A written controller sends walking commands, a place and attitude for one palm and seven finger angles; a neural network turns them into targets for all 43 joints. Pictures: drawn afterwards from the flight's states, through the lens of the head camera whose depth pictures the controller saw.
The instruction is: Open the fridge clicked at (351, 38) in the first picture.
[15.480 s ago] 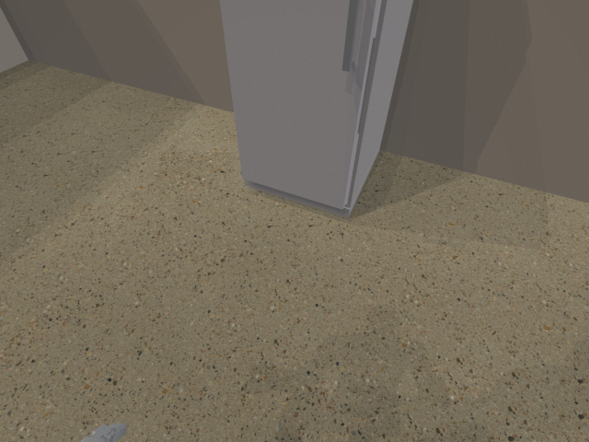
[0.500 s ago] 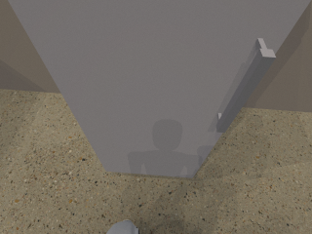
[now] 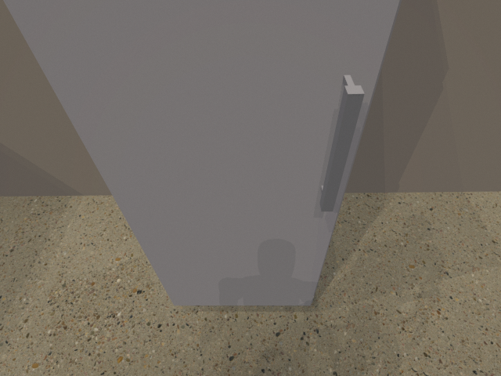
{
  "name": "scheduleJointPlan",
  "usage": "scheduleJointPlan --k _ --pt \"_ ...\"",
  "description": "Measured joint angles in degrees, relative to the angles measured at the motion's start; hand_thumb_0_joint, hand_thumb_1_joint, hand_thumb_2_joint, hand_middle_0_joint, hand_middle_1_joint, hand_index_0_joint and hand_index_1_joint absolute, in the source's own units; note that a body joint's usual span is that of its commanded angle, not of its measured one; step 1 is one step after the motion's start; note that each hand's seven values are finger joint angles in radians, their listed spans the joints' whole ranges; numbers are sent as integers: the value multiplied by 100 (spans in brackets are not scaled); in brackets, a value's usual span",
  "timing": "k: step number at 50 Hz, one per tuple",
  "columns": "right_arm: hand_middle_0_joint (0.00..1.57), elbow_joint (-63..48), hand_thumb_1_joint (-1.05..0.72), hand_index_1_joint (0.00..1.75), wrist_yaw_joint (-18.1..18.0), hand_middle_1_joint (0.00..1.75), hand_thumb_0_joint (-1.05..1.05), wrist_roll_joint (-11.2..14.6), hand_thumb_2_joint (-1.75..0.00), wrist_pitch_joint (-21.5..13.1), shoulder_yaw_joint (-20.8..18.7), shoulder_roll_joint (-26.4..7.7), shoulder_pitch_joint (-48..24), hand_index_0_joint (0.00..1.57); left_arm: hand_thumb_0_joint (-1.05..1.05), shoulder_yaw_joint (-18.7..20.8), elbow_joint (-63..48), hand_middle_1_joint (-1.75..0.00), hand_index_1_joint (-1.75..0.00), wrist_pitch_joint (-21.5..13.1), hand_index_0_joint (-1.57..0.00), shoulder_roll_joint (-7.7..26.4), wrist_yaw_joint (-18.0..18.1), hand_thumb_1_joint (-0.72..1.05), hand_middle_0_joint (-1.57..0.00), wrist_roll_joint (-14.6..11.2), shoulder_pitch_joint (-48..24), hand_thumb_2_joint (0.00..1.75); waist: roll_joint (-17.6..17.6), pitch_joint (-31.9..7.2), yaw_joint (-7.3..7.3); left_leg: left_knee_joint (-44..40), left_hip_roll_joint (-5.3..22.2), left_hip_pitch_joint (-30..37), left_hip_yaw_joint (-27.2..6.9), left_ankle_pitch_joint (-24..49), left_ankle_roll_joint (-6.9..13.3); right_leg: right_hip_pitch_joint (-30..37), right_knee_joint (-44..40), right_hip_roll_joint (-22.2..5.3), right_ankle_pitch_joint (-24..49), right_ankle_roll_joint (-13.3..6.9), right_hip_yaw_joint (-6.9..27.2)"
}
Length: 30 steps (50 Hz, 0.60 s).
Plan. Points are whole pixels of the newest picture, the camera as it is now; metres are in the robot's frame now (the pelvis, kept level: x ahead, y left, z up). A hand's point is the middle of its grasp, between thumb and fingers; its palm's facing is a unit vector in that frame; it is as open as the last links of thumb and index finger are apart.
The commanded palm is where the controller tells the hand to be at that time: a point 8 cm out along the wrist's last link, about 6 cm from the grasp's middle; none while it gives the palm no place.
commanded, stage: come to a stop and stand still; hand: right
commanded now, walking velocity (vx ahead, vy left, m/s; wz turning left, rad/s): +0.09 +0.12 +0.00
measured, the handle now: (335, 151) +0.47 -0.13 +0.11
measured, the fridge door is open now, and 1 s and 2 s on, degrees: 0 0 0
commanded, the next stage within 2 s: look again from close up in 1.26 s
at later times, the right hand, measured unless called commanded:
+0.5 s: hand out of the picture +0.02 -0.15 -0.18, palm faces +0.03 +0.98 -0.18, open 7.3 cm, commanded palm none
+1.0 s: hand out of the picture -0.02 -0.24 -0.17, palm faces -0.04 +0.97 -0.24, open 7.4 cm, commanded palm none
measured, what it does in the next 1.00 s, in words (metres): steps on the spot: left foot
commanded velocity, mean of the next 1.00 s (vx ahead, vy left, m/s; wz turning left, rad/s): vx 0.00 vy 0.01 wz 0.00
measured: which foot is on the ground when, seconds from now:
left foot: up 0.00-0.16, down 0.18-1.00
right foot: down 0.00-1.00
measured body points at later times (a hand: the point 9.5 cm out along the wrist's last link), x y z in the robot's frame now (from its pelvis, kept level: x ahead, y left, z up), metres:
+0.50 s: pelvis +0.01 +0.01 +0.00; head +0.00 +0.00 +0.45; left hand +0.03 +0.25 -0.15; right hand +0.02 -0.20 -0.17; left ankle -0.02 +0.10 -0.74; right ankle -0.02 -0.10 -0.74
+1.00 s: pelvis -0.05 -0.04 +0.00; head -0.05 -0.05 +0.45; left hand -0.03 +0.21 -0.14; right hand -0.02 -0.29 -0.15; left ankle -0.02 +0.10 -0.74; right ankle -0.02 -0.10 -0.74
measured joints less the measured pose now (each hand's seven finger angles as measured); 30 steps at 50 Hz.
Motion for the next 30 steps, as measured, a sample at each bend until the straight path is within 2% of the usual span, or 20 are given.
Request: scheduleJointPlan --k 2,4,7,9,12,16,20,23,30 --pt "20 62 -91 30 44 30 1 -12 -90 -41 11 47 114 20 0 -23 105 -30 -30 3 -20 4 9 94 -20 -3 155 90 -55 -68 -2 352 -50 61 -40 3 -1 74 -221 5 118 -17 3" --pt "20 119 -91 30 69 30 1 -12 -90 -84 32 104 206 20 0 -36 179 -30 -30 -15 -20 2 2 94 -20 5 266 90 -101 -82 17 335 -56 240 4 -111 -13 108 -376 17 209 -19 -11" --pt "20 211 -91 30 75 30 1 15 -90 -140 84 207 268 20 0 -42 256 -30 -30 -51 -20 -4 6 93 -20 14 363 90 -167 -27 99 -327 -70 671 81 -301 -28 69 -437 29 258 13 -45" --pt "20 252 -91 30 65 30 1 39 -90 -222 118 255 277 20 0 -50 309 -30 -30 -76 -20 -21 15 93 -20 -17 418 90 -153 29 133 -1191 -65 1070 76 114 -34 -37 -297 62 200 65 -92" --pt "20 340 -91 30 16 30 1 36 -90 -349 238 418 233 20 0 -53 414 -30 -30 -33 -20 49 3 92 -20 -72 403 90 -422 220 193 -1398 -267 1221 152 358 228 -119 33 -102 7 96 25" --pt "20 272 -91 30 -78 30 1 29 -90 -444 315 486 416 20 0 17 326 -30 -30 -1 -20 97 -9 91 -20 -46 494 90 -535 56 275 -1268 -413 1128 237 211 340 -379 600 -165 -236 11 194" --pt "20 265 -91 30 -168 30 1 0 -90 -462 306 493 483 20 0 72 293 -30 -30 3 -20 105 19 91 -20 -88 470 90 -514 -140 255 -1272 -531 1198 319 156 362 -407 870 -240 -424 -10 194" --pt "20 288 -92 30 -205 30 2 14 -90 -446 295 412 469 20 0 69 295 -30 -30 -70 -20 59 55 91 -20 -109 362 90 -360 -238 225 -1250 -484 1265 307 115 328 -179 572 -208 -504 140 166" --pt "20 181 -92 30 -182 30 2 52 -90 -441 299 302 397 20 0 48 177 -30 -30 -153 -20 97 109 92 -20 -117 -26 90 -308 -270 106 -1397 -386 1396 115 285 189 43 335 -107 -312 -10 -35"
